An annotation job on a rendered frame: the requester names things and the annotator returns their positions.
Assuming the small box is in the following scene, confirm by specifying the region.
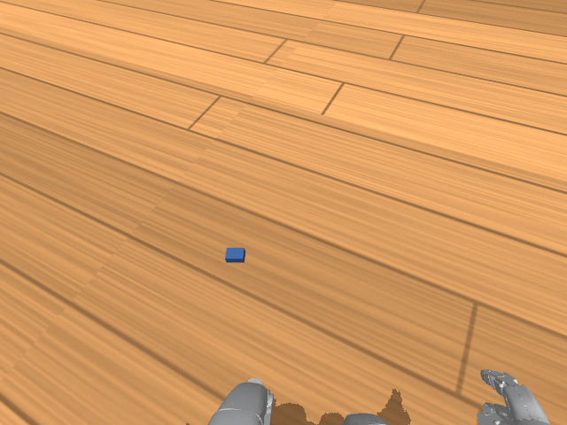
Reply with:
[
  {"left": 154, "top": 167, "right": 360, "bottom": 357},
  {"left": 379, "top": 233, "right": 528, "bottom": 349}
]
[{"left": 225, "top": 248, "right": 245, "bottom": 263}]

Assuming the right robot hand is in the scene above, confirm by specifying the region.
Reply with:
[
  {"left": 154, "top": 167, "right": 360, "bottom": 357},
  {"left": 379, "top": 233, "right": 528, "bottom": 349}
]
[{"left": 477, "top": 369, "right": 550, "bottom": 425}]

